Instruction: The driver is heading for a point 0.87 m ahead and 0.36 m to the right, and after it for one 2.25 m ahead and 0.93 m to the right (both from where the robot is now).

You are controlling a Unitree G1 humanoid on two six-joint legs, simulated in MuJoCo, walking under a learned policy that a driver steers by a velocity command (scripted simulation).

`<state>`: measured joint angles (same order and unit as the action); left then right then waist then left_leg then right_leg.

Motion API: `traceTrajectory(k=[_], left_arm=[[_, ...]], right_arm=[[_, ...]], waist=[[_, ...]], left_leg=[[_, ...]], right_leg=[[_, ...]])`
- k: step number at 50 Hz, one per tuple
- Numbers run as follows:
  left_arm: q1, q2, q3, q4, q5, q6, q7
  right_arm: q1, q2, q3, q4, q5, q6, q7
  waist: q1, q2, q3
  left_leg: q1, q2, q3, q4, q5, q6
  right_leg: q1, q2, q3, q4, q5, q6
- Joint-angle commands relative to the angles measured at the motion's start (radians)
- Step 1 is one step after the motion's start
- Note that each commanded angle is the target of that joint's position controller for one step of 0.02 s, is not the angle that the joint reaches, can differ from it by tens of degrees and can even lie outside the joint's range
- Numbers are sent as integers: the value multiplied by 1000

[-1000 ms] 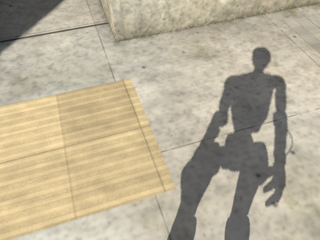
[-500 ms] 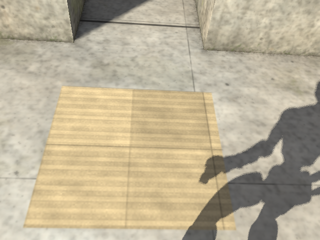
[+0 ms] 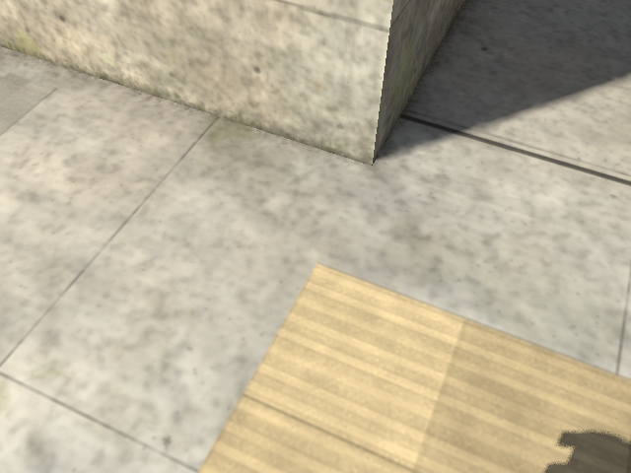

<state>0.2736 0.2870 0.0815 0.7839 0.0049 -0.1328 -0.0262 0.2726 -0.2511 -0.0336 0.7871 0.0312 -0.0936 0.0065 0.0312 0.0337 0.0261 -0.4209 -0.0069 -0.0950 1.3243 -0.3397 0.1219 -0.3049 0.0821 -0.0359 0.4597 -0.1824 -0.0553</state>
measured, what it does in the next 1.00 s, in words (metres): walks ahead, turning right: left foot, then right foot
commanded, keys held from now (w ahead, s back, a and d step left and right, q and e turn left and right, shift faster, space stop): w+e+shift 0.90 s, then e+shift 0.10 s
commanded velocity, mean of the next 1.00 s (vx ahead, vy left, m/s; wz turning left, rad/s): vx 0.97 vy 0.00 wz -0.72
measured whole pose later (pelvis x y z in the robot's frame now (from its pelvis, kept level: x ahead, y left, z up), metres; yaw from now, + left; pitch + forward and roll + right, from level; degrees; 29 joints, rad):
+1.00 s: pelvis +0.80 -0.19 +0.01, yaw -48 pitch -1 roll +1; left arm 0.45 0.25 0.04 0.73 -0.02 -0.06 -0.01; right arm 0.00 -0.27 0.00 0.56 -0.04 -0.14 -0.01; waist 0.08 0.02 0.06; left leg -0.69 0.08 -0.17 0.89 -0.13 -0.03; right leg -0.15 0.17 0.14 0.45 -0.26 -0.15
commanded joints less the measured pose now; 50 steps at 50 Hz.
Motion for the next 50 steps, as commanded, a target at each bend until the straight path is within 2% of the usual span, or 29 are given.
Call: traceTrajectory(k=[1,4,6,8,11,13,14,15,16,17,18,19,20,21,22,24,27,31,34,36,37,38,39,40,41,42,45,47,50], left_arm=[[53,-15,-24,-10,-9,-13,-15],[74,47,-16,-3,-26,-13,3],[74,77,-10,-17,-34,-13,18],[145,114,-2,-14,-47,-13,23],[220,102,-12,7,-58,11,29],[240,110,-16,24,-36,35,30],[200,119,-18,6,-18,40,27],[190,49,-42,-39,23,35,27],[367,-105,-82,-73,-58,14,21],[286,-6,-62,-57,-99,17,36],[143,37,-49,-81,-92,23,42],[76,36,-46,-96,-68,32,42],[28,27,-38,-110,-47,43,36],[42,1,-36,-124,-53,61,23],[37,-25,-39,-133,-61,82,15],[7,-42,-42,-161,-53,109,6],[-51,-19,-45,-200,-34,110,-10],[-215,22,-41,-240,-30,94,-48],[-217,96,-16,-270,-45,90,-61],[96,214,43,-208,-54,102,-54],[329,280,80,-134,-56,112,-35],[288,350,83,-106,-51,118,-23],[201,325,59,-185,-11,87,-24],[216,225,52,-195,-15,72,-22],[191,211,45,-185,-9,53,-27],[132,179,32,-188,-9,36,-36],[-3,145,14,-202,-15,31,-15],[0,149,11,-188,-28,36,12],[34,168,23,-138,-36,76,47]], right_arm=[[-49,-4,8,-121,-6,-23,5],[-138,-4,27,-178,-40,-37,2],[-236,-21,34,-210,-51,-52,14],[-331,-20,38,-232,-39,-67,29],[-362,-87,6,-248,-7,-70,23],[-233,-160,-36,-232,-2,-72,10],[-49,-191,-55,-203,-4,-69,0],[216,-276,-79,-162,-14,-53,-17],[245,-351,-88,-132,-44,-46,5],[212,-228,-72,-130,-34,-42,6],[160,-159,-56,-115,-20,-38,0],[99,-128,-46,-106,-30,-33,0],[50,-91,-39,-92,-46,-32,4],[11,-64,-34,-76,-58,-34,4],[-19,-42,-34,-62,-49,-35,7],[-51,-49,-40,-46,-33,-39,7],[-96,-113,-52,-42,-40,-44,-8],[-21,-210,-69,-22,-34,-40,-18],[34,-308,-84,-16,-39,-13,-25],[-6,-349,-92,-44,-43,14,-26],[-38,-306,-77,-59,-45,8,-27],[-18,-84,-15,-103,-69,-30,-17],[96,-90,5,-199,-12,-90,0],[-72,-208,-14,-208,10,-118,3],[-144,-193,-9,-237,20,-121,-1],[-137,-165,-1,-218,-5,-110,-7],[-59,-161,-17,-178,-39,-54,-7],[-175,-158,-12,-236,-63,-47,-20],[-323,-58,15,-294,-85,-51,-13]], waist=[[-47,-60,3],[-64,-41,87],[-40,-40,104],[6,-49,85],[10,-93,69],[-79,-122,-25],[-189,-151,-135],[-274,-18,-358],[-144,410,-554],[-174,304,-407],[-187,198,-218],[-152,59,-138],[-116,20,-67],[-66,72,-38],[-44,85,-10],[-16,54,39],[12,18,89],[-45,-65,131],[5,26,55],[183,101,-114],[291,37,-191],[140,-379,-112],[28,-418,-424],[111,-205,-347],[60,-52,-168],[3,81,-118],[-109,37,14],[-80,22,82],[-12,-37,57]], left_leg=[[-287,123,-47,-63,26,-1],[-353,154,-12,-239,153,-60],[-210,127,18,-474,344,-92],[28,55,69,-628,484,-125],[73,26,39,-779,439,-135],[213,-12,71,-801,276,-94],[455,39,50,-745,258,-67],[781,254,-185,-720,48,-25],[1003,492,-788,-962,-341,136],[907,449,-824,-1064,-515,110],[773,417,-619,-1052,-358,70],[616,387,-454,-1040,-135,53],[475,333,-321,-1060,-4,41],[386,315,-225,-1076,62,35],[339,303,-140,-1100,112,25],[281,301,-13,-1138,230,16],[230,268,162,-1180,311,1],[321,237,314,-1201,425,-43],[489,269,348,-1006,1143,-61],[404,285,336,-577,1455,-52],[157,213,316,-207,1145,-91],[-196,-37,253,284,-175,-136],[-442,-77,-43,413,-228,-107],[-462,-11,-94,307,-92,-64],[-490,4,-61,206,-44,-59],[-399,50,-76,115,0,-64],[-224,101,-77,-97,34,-112],[-154,84,-11,-298,97,-159],[15,-33,89,-652,412,-180]], right_leg=[[167,-266,464,-304,-194,-209],[52,-263,427,-351,-95,-234],[-62,-204,313,-357,2,-193],[-156,-186,271,-380,15,-172],[42,-233,324,-292,44,-138],[134,-213,304,-45,363,-91],[18,-175,276,200,428,-53],[-165,-119,218,578,208,-25],[-448,-46,208,919,-313,-3],[-583,-111,206,1040,-251,-9],[-658,-146,162,1062,-176,-10],[-610,-192,147,1024,-118,-9],[-552,-217,146,964,-88,-12],[-500,-247,159,934,-82,-11],[-488,-267,157,907,-99,-11],[-512,-280,144,880,-73,-5],[-504,-277,119,719,115,7],[-402,-213,-23,409,297,-36],[-256,-82,-152,331,154,-84],[132,3,-169,371,3,-139],[494,-16,-46,278,41,-190],[621,-146,277,204,194,-260],[826,-351,936,-93,-385,-469],[743,-348,983,-227,-504,-378],[570,-335,928,-255,-453,-347],[403,-306,847,-228,-370,-319],[42,-188,616,-254,-216,-291],[-97,-129,460,-253,128,-276],[-193,-3,302,-136,333,-165]])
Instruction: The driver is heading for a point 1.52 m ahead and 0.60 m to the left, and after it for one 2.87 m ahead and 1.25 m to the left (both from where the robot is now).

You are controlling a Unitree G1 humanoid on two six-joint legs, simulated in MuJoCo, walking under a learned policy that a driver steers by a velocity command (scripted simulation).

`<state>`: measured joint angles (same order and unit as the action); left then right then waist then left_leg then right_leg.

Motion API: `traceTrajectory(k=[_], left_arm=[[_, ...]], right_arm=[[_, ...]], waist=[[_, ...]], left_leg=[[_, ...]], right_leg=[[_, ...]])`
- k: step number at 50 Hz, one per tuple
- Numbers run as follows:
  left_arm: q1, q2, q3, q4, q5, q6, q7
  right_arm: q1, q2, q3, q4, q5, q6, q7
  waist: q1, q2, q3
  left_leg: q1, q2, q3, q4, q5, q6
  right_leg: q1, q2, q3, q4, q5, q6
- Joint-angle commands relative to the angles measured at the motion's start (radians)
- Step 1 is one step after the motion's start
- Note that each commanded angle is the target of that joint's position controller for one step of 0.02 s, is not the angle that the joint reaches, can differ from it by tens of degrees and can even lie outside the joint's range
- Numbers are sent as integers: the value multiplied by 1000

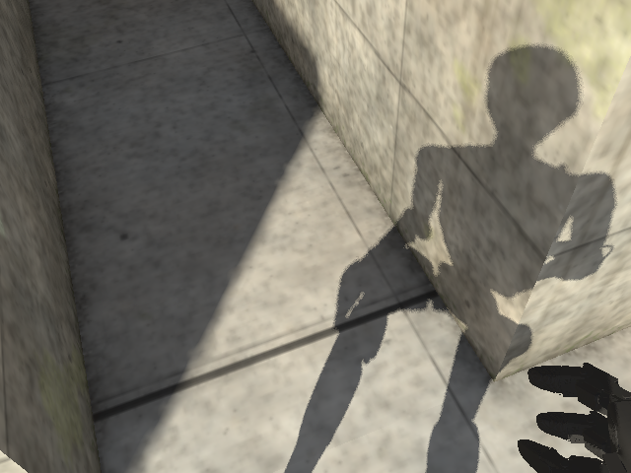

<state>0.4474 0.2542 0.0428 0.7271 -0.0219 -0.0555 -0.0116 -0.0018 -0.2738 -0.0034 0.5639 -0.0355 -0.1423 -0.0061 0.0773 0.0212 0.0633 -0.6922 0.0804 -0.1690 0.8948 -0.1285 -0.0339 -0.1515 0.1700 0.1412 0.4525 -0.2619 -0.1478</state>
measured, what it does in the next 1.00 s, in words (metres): walks ahead, turning left: left foot, then right foot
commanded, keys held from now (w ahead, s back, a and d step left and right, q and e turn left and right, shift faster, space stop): q+shift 1.00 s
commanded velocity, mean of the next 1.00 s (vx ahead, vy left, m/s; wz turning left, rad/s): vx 0.16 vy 0.00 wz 0.53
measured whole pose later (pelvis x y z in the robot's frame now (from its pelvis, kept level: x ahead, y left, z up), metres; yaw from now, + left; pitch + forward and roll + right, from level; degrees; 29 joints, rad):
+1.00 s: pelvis +0.35 +0.03 +0.00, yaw +36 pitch +0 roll -1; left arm 0.07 0.29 0.04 0.68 0.03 0.03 0.05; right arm 0.24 -0.35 -0.07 0.59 0.02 0.05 0.00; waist 0.01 0.04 0.11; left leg -0.55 0.07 -0.03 1.03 -0.32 -0.13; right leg -0.23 0.00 -0.08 0.42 -0.20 -0.02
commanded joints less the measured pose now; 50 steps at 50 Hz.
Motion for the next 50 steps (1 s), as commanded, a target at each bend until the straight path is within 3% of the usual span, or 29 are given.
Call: traceTrajectory(k=[1,3,5,7,8,9,10,11,12,13,14,15,18,20,24,30,35,36,37,38,39,40,41,43,44,45,47,49,50], left_arm=[[-86,197,61,-56,-7,10,38],[3,164,51,-13,-9,23,52],[23,124,36,20,2,23,64],[-17,122,34,25,25,20,67],[-65,136,34,15,33,20,62],[-96,109,20,-7,63,17,61],[190,23,-5,25,49,12,38],[244,116,-8,56,47,16,22],[53,187,9,16,50,22,26],[-111,206,15,-22,72,24,39],[-183,190,10,-58,75,20,48],[-200,180,8,-73,82,17,50],[-183,130,4,-72,76,21,56],[-192,114,4,-75,71,38,57],[-275,134,20,-83,58,50,61],[-385,147,30,-77,28,11,64],[-386,207,51,-61,29,-8,52],[-346,216,54,-53,21,-14,53],[-344,231,54,-54,27,-9,57],[-337,277,54,-70,60,4,59],[-334,248,53,-66,80,10,56],[-382,202,46,-90,60,12,60],[-409,171,36,-99,47,19,67],[-418,180,31,-104,38,36,76],[-413,175,25,-105,57,43,76],[-405,190,31,-108,61,60,70],[-374,191,34,-107,54,74,65],[-393,229,49,-111,48,85,57],[-389,266,61,-97,48,83,56]], right_arm=[[-59,-31,-16,-74,-6,-2,8],[-131,-26,-15,-91,10,-10,29],[-129,-53,-27,-90,14,-16,40],[11,-121,-60,-34,8,-21,46],[164,-130,-71,13,13,-23,46],[344,-150,-71,66,11,-20,46],[303,-218,-77,77,-17,-14,45],[321,-206,-93,66,9,-4,49],[197,-175,-88,-6,24,15,39],[145,-149,-78,-11,27,40,29],[133,-182,-83,-10,21,55,19],[145,-193,-88,2,19,65,11],[170,-155,-88,18,23,100,1],[188,-190,-106,28,31,106,-6],[195,-228,-127,25,64,142,-34],[227,-211,-133,15,48,174,-35],[203,-230,-141,-32,47,180,-13],[195,-220,-133,-35,55,181,-13],[251,-169,-116,-23,58,184,-8],[277,-139,-102,-27,60,183,-5],[302,-204,-116,-33,59,163,8],[306,-270,-138,-14,67,157,14],[314,-281,-144,7,66,161,14],[327,-216,-123,8,50,175,13],[297,-202,-111,-7,36,175,13],[257,-162,-93,-35,41,179,4],[204,-159,-86,-69,66,176,2],[188,-138,-73,-89,62,173,11],[189,-114,-62,-90,50,164,18]], waist=[[-20,-47,-28],[47,-70,-38],[44,-132,-41],[-26,-149,-104],[-113,-142,-162],[-183,-53,-296],[-11,300,-453],[-56,234,-574],[-98,102,-449],[-117,-66,-337],[-102,-94,-262],[-79,-95,-226],[-41,17,-188],[-26,34,-196],[-45,79,-167],[-105,168,-116],[-97,171,-102],[-72,133,-124],[-94,36,-183],[-104,-156,-218],[-115,-282,-221],[-110,-237,-176],[-101,-181,-130],[-95,-140,-70],[-80,-144,-31],[-65,-158,-15],[-27,-187,-49],[-31,-171,-88],[-39,-151,-110]], left_leg=[[334,-146,191,-295,331,-28],[303,-143,185,-400,451,-13],[256,-112,149,-463,464,24],[331,-131,176,-464,358,56],[465,-133,195,-483,403,70],[703,-27,84,-402,710,92],[1086,258,-393,-372,916,310],[1154,287,-692,-499,490,388],[1042,222,-604,-540,187,354],[864,164,-503,-581,60,288],[731,146,-487,-600,77,294],[637,101,-433,-611,129,271],[498,11,-296,-594,304,223],[446,4,-309,-591,301,222],[424,-24,-374,-625,-69,146],[476,-82,-417,-621,-277,146],[480,-101,-511,-566,-224,151],[447,-124,-500,-506,-267,122],[378,-184,-412,-356,-426,84],[194,-274,-218,-158,-541,49],[127,-247,-94,87,-522,6],[97,-182,-54,184,-432,-32],[83,-160,-21,250,-362,-49],[41,-127,58,371,-286,-68],[33,-104,106,345,-268,-81],[9,-72,134,304,-243,-89],[12,-33,167,214,-187,-107],[94,-6,188,98,-170,-100],[151,1,206,43,-182,-93]], right_leg=[[-310,-103,119,-123,368,-44],[-178,-151,150,-109,293,-27],[-25,-186,165,-31,292,-7],[71,-202,149,90,499,15],[72,-188,99,245,627,47],[-27,-148,44,538,435,96],[-379,-35,-35,936,-325,193],[-474,-58,29,1041,-289,208],[-545,-100,38,1083,-187,204],[-558,-117,11,1035,-112,197],[-566,-123,11,994,-88,199],[-531,-143,24,913,-75,190],[-465,-128,-2,705,-112,188],[-433,-106,-3,609,-112,206],[-461,-91,41,465,11,220],[-383,-74,63,254,41,221],[-162,-83,64,-2,54,199],[-50,-135,62,-121,135,176],[95,-260,115,-146,197,122],[226,-447,288,-107,356,2],[162,-539,380,-124,413,-93],[121,-508,300,-127,382,-89],[88,-440,192,-110,313,-50],[26,-394,91,-126,284,-33],[-9,-366,26,-141,325,-46],[4,-360,-6,-146,349,-57],[63,-373,-47,-148,357,-82],[63,-385,-95,-128,395,-82],[51,-414,-107,-124,460,-88]])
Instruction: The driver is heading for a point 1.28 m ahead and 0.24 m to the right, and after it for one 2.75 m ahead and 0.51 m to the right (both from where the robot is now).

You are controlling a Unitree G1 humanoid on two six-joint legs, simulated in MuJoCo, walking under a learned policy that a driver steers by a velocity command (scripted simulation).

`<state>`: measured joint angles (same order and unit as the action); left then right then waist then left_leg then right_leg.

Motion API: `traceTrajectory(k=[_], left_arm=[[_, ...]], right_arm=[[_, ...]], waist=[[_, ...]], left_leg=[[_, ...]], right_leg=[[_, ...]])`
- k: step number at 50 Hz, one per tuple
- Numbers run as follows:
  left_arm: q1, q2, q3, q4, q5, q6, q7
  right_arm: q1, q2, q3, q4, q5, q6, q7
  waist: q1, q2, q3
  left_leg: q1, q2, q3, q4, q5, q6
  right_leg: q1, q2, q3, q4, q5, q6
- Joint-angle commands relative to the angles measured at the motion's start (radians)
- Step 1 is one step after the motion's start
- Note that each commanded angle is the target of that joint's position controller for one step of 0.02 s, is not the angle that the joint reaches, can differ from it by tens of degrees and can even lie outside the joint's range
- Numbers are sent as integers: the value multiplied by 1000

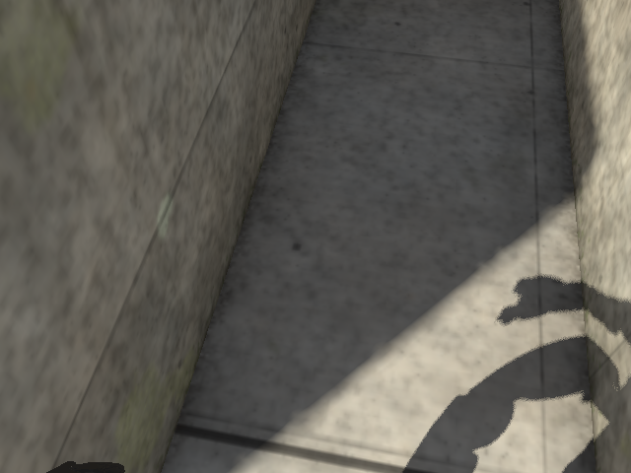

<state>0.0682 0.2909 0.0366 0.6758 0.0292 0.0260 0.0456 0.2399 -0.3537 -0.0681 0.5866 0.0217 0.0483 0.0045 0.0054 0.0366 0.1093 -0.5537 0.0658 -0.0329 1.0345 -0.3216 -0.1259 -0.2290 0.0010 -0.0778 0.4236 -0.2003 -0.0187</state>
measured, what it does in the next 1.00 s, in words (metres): steps on the spot, turning right: left foot, then right foot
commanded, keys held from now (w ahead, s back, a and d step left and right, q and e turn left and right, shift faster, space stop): shift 0.36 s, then e+shift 0.54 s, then w+e+shift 0.10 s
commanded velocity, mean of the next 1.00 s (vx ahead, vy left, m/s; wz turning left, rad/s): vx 0.02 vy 0.00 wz -0.19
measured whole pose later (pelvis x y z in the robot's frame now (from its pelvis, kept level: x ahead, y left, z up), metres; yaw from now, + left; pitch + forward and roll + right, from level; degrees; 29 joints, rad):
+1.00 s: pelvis +0.02 +0.00 +0.00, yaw -17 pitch +2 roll +0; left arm 0.22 0.36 0.10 0.63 -0.01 0.02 0.00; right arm 0.20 -0.30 -0.05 0.66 -0.02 -0.03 -0.04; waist -0.02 -0.04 0.02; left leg -0.21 -0.01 0.06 0.40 -0.24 0.03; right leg -0.59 -0.03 0.03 1.18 -0.34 0.08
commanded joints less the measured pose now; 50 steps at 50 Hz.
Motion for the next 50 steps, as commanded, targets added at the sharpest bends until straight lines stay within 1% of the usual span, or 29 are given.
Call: traceTrajectory(k=[1,4,6,7,8,9,10,12,15,18,20,25,26,27,28,29,30,32,34,37,39,40,41,42,43,45,47,49,50], left_arm=[[-15,242,75,-48,-1,0,-8],[-20,234,75,-28,-31,5,-16],[-7,197,60,-4,-57,0,-21],[59,164,50,28,-53,-10,-31],[37,69,16,-16,6,-27,-55],[-35,135,34,-36,-11,-30,-50],[-89,176,49,-57,-26,-18,-51],[-45,139,43,-31,-33,5,-41],[29,121,39,-9,-25,30,-33],[34,90,28,-19,-21,38,-22],[48,51,11,-10,-20,37,-29],[64,145,37,-29,-33,20,-39],[73,160,42,-27,-35,16,-44],[79,227,63,-24,-37,11,-36],[98,271,84,-10,-54,14,-28],[123,271,90,-20,-50,12,-21],[201,270,96,-6,-25,-7,-13],[127,243,96,-47,-37,-28,-2],[66,208,96,-85,-56,-25,3],[72,205,108,-97,-58,9,1],[60,211,114,-123,-51,16,-7],[43,205,110,-134,-59,12,-13],[63,172,100,-134,-60,8,-13],[141,54,69,-132,-40,6,-29],[160,136,88,-144,-34,-23,-34],[207,230,122,-92,-52,-26,-37],[190,205,114,-102,-45,-15,-45],[120,191,98,-141,-30,-21,-57],[75,157,81,-167,-38,-20,-56]], right_arm=[[-48,-31,8,-112,-9,-29,11],[-13,-43,11,-91,-11,-24,1],[33,-69,0,-69,-15,-18,-12],[47,-116,-16,-76,-15,-15,-22],[44,-216,-29,-102,-32,-6,-44],[47,-207,-25,-118,-70,-26,-33],[69,-183,-16,-83,-65,-48,-17],[-8,-134,-5,-59,-35,-64,-17],[-71,-84,19,-53,-38,-63,-30],[-61,-64,22,-29,-54,-65,-36],[-73,-12,37,-5,-63,-71,-40],[-37,-121,-7,49,-44,-69,-57],[-21,-114,0,59,-42,-56,-61],[7,-83,2,42,-53,-57,-70],[-26,-55,10,14,-60,-60,-74],[-132,-35,14,-11,-55,-67,-78],[-189,-26,11,-29,-46,-71,-82],[-127,-40,0,0,-37,-72,-73],[-123,-28,0,-6,-46,-72,-60],[-120,6,6,-4,-24,-87,-41],[-62,-36,-9,14,-3,-89,-31],[-4,-62,-23,35,-12,-85,-31],[43,-110,-41,40,-18,-80,-39],[24,-171,-49,23,-57,-62,-51],[-15,-168,-44,10,-108,-69,-35],[-139,-86,-27,-15,-68,-78,-44],[-100,-95,-27,-3,-31,-86,-56],[-22,-106,-26,16,-40,-100,-51],[-3,-121,-33,16,-43,-94,-44]], waist=[[28,-155,-175],[7,-157,-202],[-29,-127,-220],[-40,-39,-240],[-5,274,-284],[-81,244,-350],[-87,107,-296],[-33,46,-214],[15,82,-221],[4,118,-193],[-3,134,-195],[-32,154,-111],[-22,128,-116],[-57,-27,-138],[-56,-210,-156],[16,-267,-128],[61,-286,-131],[3,-187,-159],[-24,-142,-182],[-12,-194,-210],[-25,-244,-219],[-59,-242,-214],[-68,-180,-222],[-21,115,-251],[-1,188,-217],[37,94,-159],[-2,118,-145],[-63,135,-112],[-85,123,-90]], left_leg=[[68,6,81,-148,-7,9],[156,-20,92,-307,-27,43],[327,-66,88,-559,99,99],[479,-13,-11,-666,286,140],[687,278,-362,-602,782,254],[603,397,-473,-630,830,451],[551,335,-383,-641,755,448],[514,217,-246,-633,617,343],[397,164,-158,-644,635,330],[345,144,-153,-658,420,318],[312,138,-122,-671,234,297],[271,155,-139,-647,34,247],[276,128,-120,-589,42,212],[242,49,-39,-474,2,142],[184,-70,107,-335,-37,54],[52,-139,81,-202,-116,26],[-71,-144,-3,0,-286,20],[-147,-104,-97,147,-228,29],[-80,-95,-93,-21,-136,36],[110,-148,-57,-314,-66,37],[245,-166,-42,-508,27,44],[353,-161,-29,-635,122,53],[516,-48,-104,-709,133,84],[649,226,-383,-721,200,222],[524,351,-566,-758,282,344],[445,256,-320,-745,284,342],[485,194,-215,-802,21,297],[515,182,-168,-864,-147,298],[540,191,-157,-875,-171,302]], right_leg=[[121,-251,101,-87,440,-219],[155,-277,112,-57,400,-213],[131,-250,71,65,380,-149],[32,-202,19,180,259,-73],[-269,-100,-37,465,-349,26],[-367,-30,89,671,-490,55],[-384,-41,132,764,-438,57],[-418,-58,144,735,-312,58],[-291,-25,131,729,-174,101],[-238,-26,128,554,-136,108],[-140,-48,134,383,-138,99],[-87,10,33,139,-53,24],[-64,1,57,79,40,-6],[-32,-77,166,100,346,-54],[-39,-158,346,23,335,-156],[23,-225,532,-68,297,-249],[84,-293,652,-126,267,-310],[133,-257,595,-72,270,-263],[95,-193,519,-49,266,-201],[38,-115,491,-24,220,-169],[-6,-93,525,-23,106,-138],[-64,-69,526,-2,61,-108],[-193,-27,500,79,-93,-58],[-393,112,326,368,-395,2],[-461,86,297,564,-431,41],[-441,-7,214,762,-283,86],[-522,-57,149,840,-137,104],[-574,-83,98,812,-99,113],[-605,-102,89,777,-98,111]])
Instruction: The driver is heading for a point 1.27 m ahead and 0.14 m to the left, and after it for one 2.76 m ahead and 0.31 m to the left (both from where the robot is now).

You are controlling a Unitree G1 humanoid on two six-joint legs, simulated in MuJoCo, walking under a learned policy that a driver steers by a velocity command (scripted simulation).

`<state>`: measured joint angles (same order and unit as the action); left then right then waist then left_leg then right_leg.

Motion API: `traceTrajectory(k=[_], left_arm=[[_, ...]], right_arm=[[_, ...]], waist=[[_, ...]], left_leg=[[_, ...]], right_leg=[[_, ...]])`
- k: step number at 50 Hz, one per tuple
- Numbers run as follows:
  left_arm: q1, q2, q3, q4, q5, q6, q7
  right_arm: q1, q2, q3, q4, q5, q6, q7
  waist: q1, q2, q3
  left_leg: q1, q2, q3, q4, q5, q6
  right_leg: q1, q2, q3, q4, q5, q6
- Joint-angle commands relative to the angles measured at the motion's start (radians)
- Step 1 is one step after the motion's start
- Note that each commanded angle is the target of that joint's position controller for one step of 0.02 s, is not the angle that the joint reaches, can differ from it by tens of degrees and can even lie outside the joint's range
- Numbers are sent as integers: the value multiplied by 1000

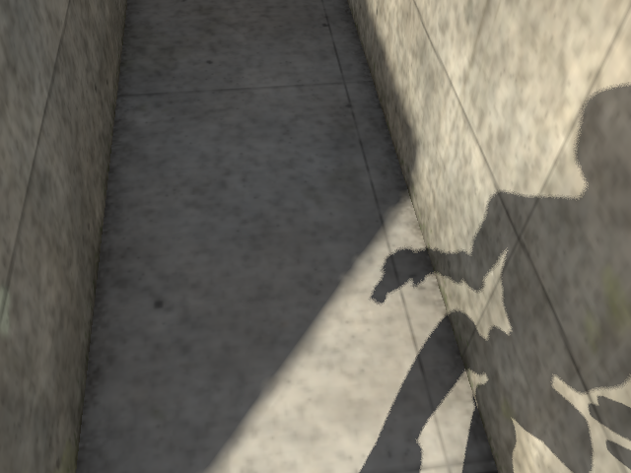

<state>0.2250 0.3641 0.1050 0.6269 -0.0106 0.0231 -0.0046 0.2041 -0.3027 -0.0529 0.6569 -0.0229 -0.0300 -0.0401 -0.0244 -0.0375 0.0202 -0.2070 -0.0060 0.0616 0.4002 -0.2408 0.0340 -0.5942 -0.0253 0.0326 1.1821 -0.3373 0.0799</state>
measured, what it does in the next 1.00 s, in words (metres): walks ahead: right foot, then left foot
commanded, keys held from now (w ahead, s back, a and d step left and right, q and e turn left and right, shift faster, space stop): w+e+shift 0.06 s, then w+shift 0.26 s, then w+q+shift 0.68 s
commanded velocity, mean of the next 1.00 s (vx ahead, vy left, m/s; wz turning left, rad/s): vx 0.81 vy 0.12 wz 0.18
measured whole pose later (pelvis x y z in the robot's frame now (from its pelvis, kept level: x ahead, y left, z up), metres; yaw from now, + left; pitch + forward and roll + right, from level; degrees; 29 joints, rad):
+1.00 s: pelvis +0.57 -0.01 -0.02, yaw +13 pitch +0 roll +1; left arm 0.08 0.25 0.03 0.58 -0.01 -0.15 0.05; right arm 0.52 -0.31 -0.10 0.69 0.04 -0.06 0.03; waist -0.09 -0.04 0.04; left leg -0.23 -0.18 -0.10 0.56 -0.32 0.13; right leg -0.57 -0.08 0.16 1.22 -0.33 0.00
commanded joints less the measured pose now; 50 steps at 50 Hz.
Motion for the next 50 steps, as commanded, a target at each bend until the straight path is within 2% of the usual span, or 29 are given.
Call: traceTrajectory(k=[1,3,7,12,13,14,15,16,17,18,20,22,25,28,29,30,34,36,38,39,40,41,42,43,44,45,46,48,50], left_arm=[[-108,58,2,-125,-5,-24,-6],[-149,48,-4,-151,-19,-34,-14],[-147,-15,-41,-145,-9,-49,-16],[-152,0,-59,-147,-12,-64,-21],[3,30,-38,-97,-9,-73,-19],[209,94,-7,-29,-16,-78,-5],[454,208,19,35,-26,-86,13],[469,280,14,22,2,-112,24],[431,223,2,26,10,-122,17],[383,193,-8,44,23,-124,18],[260,114,-34,50,37,-118,34],[175,36,-57,31,35,-127,56],[128,54,-41,29,29,-122,77],[169,55,-32,53,21,-116,88],[183,47,-33,64,26,-113,89],[213,61,-24,71,12,-112,88],[263,112,10,91,11,-80,88],[211,135,2,78,5,-63,85],[128,203,18,62,-21,-50,81],[81,235,27,58,-35,-66,59],[40,203,22,40,-41,-83,52],[14,-2,-33,9,-7,-118,50],[123,-94,-69,-72,-3,-171,56],[8,22,-50,-94,-15,-218,65],[-67,49,-44,-112,-30,-233,66],[-47,25,-49,-92,-5,-227,71],[-36,42,-37,-90,12,-212,73],[-22,64,-11,-75,9,-175,63],[-91,40,-15,-94,-1,-166,51]], right_arm=[[64,-164,-50,-37,11,-21,5],[73,-196,-67,-24,18,-31,6],[62,-217,-76,12,29,-48,30],[40,-247,-79,31,38,-36,55],[73,-186,-60,58,36,-10,52],[80,-111,-24,41,1,-1,48],[2,-64,0,-16,-47,10,48],[108,-16,9,-37,-13,11,50],[60,-106,-7,-48,49,7,40],[11,-110,-5,-92,67,4,36],[45,-112,-2,-111,24,-1,33],[94,-124,-14,-96,23,31,55],[122,-84,-7,-93,13,56,79],[99,-35,8,-117,16,58,83],[93,-30,9,-115,21,58,79],[70,-5,19,-121,27,54,96],[-25,22,33,-131,34,27,141],[14,-9,20,-132,38,31,138],[143,-79,-19,-128,63,57,115],[241,-149,-58,-115,80,56,103],[453,-230,-105,-50,75,52,97],[455,-277,-122,-2,85,48,91],[379,-367,-125,-48,49,15,90],[409,-250,-108,-65,38,-18,94],[399,-201,-95,-65,19,-38,90],[342,-208,-101,-60,36,-49,96],[283,-169,-92,-70,45,-52,90],[219,-130,-78,-71,49,-56,73],[232,-113,-69,-45,88,-67,53]], waist=[[-69,169,-5],[-83,164,11],[-56,139,45],[-21,106,80],[63,103,-15],[154,14,-134],[237,-216,-124],[149,-202,-263],[186,-32,-195],[148,-69,-44],[47,-96,-5],[-11,-112,0],[-45,-73,38],[-30,-123,93],[-21,-100,103],[-14,-161,128],[32,-103,220],[-5,-167,159],[-117,-238,42],[-195,-247,-49],[-299,-177,-138],[-230,68,-35],[-45,378,-175],[-121,268,-254],[-103,191,-155],[-38,59,-111],[-3,39,-56],[52,52,25],[44,74,93]], left_leg=[[220,279,-250,-248,-249,154],[250,300,-216,-269,-272,153],[193,317,-141,-324,-244,163],[100,304,-6,-259,-113,149],[26,193,127,-33,-124,111],[-148,140,152,255,113,86],[-452,55,105,713,-328,16],[-626,-61,-159,1017,-405,-23],[-693,-33,-300,1070,-308,-25],[-782,-32,-304,1102,-217,-20],[-727,5,-341,1061,27,-20],[-616,15,-351,1012,147,-27],[-581,29,-293,888,227,-90],[-613,55,-207,781,252,-112],[-625,47,-186,758,284,-105],[-647,85,-168,682,298,-95],[-652,105,-35,473,292,-44],[-496,59,56,459,162,-4],[-260,-8,94,509,11,51],[-61,-50,114,467,-58,104],[272,-102,56,295,-13,176],[441,-51,-146,266,24,198],[601,127,-766,73,-231,399],[557,164,-927,-50,-302,368],[456,194,-919,-99,-258,346],[293,185,-864,-120,-250,324],[147,156,-810,-127,-256,320],[-13,112,-718,-171,-196,303],[-89,84,-613,-191,-111,284]], right_leg=[[-243,-85,-24,-25,42,10],[-253,-100,-22,-99,65,4],[-145,-103,-27,-278,71,-40],[90,-77,-97,-499,8,-102],[351,-27,-110,-572,7,-108],[675,37,-136,-532,45,-105],[843,-183,217,-615,76,-131],[874,-456,848,-822,-184,-286],[782,-458,800,-904,-436,-297],[688,-443,652,-901,-373,-286],[561,-366,375,-850,28,-220],[457,-333,200,-855,219,-164],[398,-309,-20,-891,383,-138],[422,-295,-131,-947,433,-134],[456,-265,-172,-965,429,-123],[486,-301,-178,-991,389,-123],[629,-309,-275,-1013,443,-114],[667,-312,-329,-941,817,-121],[661,-328,-334,-694,1347,-136],[617,-320,-314,-505,1392,-152],[438,-271,-293,-177,1279,-139],[58,-105,-204,192,155,-102],[-260,49,-7,485,-213,-79],[-273,4,164,456,-121,-132],[-299,-13,157,415,-76,-145],[-214,-52,152,312,-17,-134],[-138,-68,152,217,3,-108],[-56,-77,162,60,33,-75],[-48,-72,127,-95,12,-51]])
Keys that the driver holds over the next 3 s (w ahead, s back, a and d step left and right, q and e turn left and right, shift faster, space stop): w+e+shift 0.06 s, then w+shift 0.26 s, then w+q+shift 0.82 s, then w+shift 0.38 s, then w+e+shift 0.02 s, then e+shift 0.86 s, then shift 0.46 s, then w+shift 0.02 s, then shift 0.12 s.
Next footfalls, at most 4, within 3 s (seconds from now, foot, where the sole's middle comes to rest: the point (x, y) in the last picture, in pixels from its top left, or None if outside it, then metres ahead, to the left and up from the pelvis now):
0.30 right None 0.16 -0.22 -0.78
0.82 left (285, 424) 0.57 0.06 -0.78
1.24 right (311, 247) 1.05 -0.01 -0.78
1.58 left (201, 216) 1.16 0.29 -0.78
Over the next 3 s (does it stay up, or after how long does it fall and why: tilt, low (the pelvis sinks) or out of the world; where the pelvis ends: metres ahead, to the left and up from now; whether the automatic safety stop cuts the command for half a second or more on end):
stays up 1.48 0.19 0.00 its command is cut before an obstacle after 0.3 s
